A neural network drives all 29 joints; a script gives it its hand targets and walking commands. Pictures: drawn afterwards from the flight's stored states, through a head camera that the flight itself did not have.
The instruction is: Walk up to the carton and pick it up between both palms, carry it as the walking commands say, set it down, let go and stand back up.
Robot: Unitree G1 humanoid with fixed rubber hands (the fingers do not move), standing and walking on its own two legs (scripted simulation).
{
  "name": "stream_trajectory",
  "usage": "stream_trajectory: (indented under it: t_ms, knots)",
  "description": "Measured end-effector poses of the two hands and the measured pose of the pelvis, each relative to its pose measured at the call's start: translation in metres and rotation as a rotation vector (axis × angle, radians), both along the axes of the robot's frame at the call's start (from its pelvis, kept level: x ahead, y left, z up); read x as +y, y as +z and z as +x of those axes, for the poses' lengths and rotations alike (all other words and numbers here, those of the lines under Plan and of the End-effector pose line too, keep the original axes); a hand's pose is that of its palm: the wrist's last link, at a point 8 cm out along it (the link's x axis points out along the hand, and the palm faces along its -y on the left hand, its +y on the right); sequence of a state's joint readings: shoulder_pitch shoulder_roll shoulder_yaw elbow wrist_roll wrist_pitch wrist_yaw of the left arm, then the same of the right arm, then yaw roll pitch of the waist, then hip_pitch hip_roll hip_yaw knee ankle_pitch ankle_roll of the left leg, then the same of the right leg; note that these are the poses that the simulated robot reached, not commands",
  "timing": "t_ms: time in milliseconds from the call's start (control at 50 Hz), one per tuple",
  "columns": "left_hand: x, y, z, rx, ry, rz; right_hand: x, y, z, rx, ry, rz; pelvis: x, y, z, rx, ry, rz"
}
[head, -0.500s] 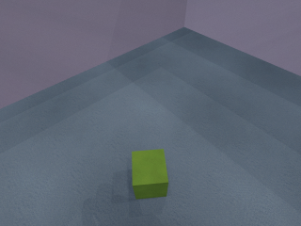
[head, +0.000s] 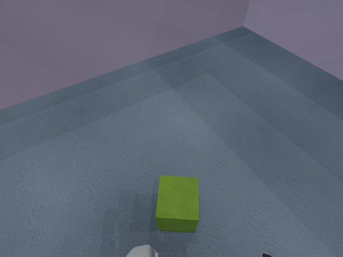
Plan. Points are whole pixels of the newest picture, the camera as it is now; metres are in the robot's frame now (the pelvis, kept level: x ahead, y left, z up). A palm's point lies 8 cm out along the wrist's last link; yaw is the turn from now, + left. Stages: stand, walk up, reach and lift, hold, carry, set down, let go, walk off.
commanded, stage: walk up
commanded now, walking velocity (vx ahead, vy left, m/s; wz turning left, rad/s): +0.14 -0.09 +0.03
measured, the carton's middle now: (177, 204) +0.44 +0.02 -0.65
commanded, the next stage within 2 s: stand in 1.56 s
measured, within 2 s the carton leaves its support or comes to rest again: neither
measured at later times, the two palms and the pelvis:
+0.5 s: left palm out of the picture +0.07 +0.23 -0.14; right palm out of the picture +0.05 -0.26 -0.15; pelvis +0.03 -0.01 -0.01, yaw -2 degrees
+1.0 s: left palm out of the picture -0.01 +0.29 -0.15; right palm out of the picture +0.06 -0.18 -0.12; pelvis +0.01 +0.05 +0.01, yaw +2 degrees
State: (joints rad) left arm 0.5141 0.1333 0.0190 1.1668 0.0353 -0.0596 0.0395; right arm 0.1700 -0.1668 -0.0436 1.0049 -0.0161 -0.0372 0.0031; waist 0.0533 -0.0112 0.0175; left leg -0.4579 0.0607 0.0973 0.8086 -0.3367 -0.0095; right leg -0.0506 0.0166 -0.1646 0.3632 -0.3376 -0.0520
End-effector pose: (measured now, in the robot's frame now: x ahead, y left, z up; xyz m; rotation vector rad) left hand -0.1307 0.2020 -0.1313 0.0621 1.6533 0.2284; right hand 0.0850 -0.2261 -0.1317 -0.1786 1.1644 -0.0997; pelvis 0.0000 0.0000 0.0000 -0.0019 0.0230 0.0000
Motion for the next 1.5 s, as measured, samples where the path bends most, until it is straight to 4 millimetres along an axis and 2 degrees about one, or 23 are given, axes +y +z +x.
stream_trajectory:
  t_ms: [60, 120, 200, 300, 380, 460, 500, 560, 680, 800, 900, 1000, 1060, 1160, 1300, 1380, 1500]
  knots:
    - [-0.006, -0.003, 0.006, 0.042, 0.022, -0.028, 0.014, -0.001, 0.045, -0.06, 0.01, -0.002, 0.008, -0.005, 0.017, -0.009, -0.001, -0.011]
    - [-0.004, -0.011, 0.032, 0.022, 0.031, -0.048, 0.028, -0.004, 0.059, -0.058, 0.001, -0.007, 0.016, -0.009, 0.033, -0.019, -0.016, -0.015]
    - [0.004, -0.015, 0.086, -0.046, -0.023, -0.056, 0.038, -0.003, 0.04, 0.003, -0.029, 0.001, 0.02, -0.001, 0.044, -0.03, -0.037, -0.014]
    - [0.014, -0.018, 0.147, -0.151, -0.093, -0.038, 0.021, 0.0, 0.014, 0.055, -0.083, -0.033, 0.018, 0.003, 0.048, -0.034, -0.04, -0.002]
    - [0.022, -0.018, 0.18, -0.239, -0.109, 0.018, 0.002, -0.006, -0.009, 0.115, -0.119, -0.04, 0.008, -0.001, 0.045, -0.034, -0.041, 0.007]
    - [0.026, -0.014, 0.196, -0.311, -0.144, 0.086, -0.026, -0.018, -0.027, 0.145, -0.146, -0.051, -0.007, -0.009, 0.034, -0.024, -0.037, 0.02]
    - [0.027, -0.008, 0.196, -0.339, -0.16, 0.117, -0.037, -0.022, -0.034, 0.167, -0.134, -0.056, -0.011, -0.009, 0.028, -0.02, -0.028, 0.022]
    - [0.032, 0.005, 0.189, -0.358, -0.161, 0.154, -0.043, -0.02, -0.036, 0.184, -0.104, -0.041, -0.014, -0.003, 0.023, -0.018, -0.015, 0.032]
    - [0.04, 0.021, 0.175, -0.364, -0.164, 0.165, -0.037, -0.013, -0.035, 0.17, -0.097, -0.006, -0.009, 0.007, 0.017, -0.015, -0.008, 0.045]
    - [0.061, 0.013, 0.153, -0.341, -0.12, 0.146, -0.012, -0.007, -0.027, 0.139, -0.063, -0.014, 0.012, 0.006, 0.009, -0.01, 0.018, 0.035]
    - [0.085, -0.012, 0.134, -0.302, -0.066, 0.093, 0.018, -0.002, -0.021, 0.077, -0.023, -0.056, 0.036, -0.004, 0.004, -0.019, 0.044, 0.005]
    - [0.084, -0.014, 0.124, -0.256, -0.041, 0.032, 0.049, 0.011, -0.024, 0.07, 0.013, -0.048, 0.046, 0.007, 0.005, -0.029, 0.04, -0.011]
    - [0.082, -0.015, 0.119, -0.239, -0.042, 0.018, 0.056, 0.014, -0.02, 0.049, 0.003, -0.047, 0.049, 0.008, 0.005, -0.028, 0.037, -0.014]
    - [0.074, -0.017, 0.119, -0.236, -0.062, 0.017, 0.05, 0.006, -0.024, 0.053, -0.027, -0.041, 0.047, 0.004, 0.007, -0.029, 0.016, -0.001]
    - [0.059, -0.01, 0.127, -0.261, -0.083, 0.021, 0.037, -0.007, -0.058, 0.157, -0.075, -0.011, 0.039, 0.004, 0.011, -0.048, 0.014, 0.002]
    - [0.056, -0.013, 0.131, -0.255, -0.079, 0.024, 0.031, -0.012, -0.074, 0.213, -0.087, -0.011, 0.035, 0.0, 0.018, -0.05, 0.017, -0.005]
    - [0.051, -0.012, 0.147, -0.265, -0.088, 0.026, 0.033, -0.01, -0.078, 0.245, -0.11, -0.005, 0.031, 0.002, 0.027, -0.044, 0.015, -0.004]
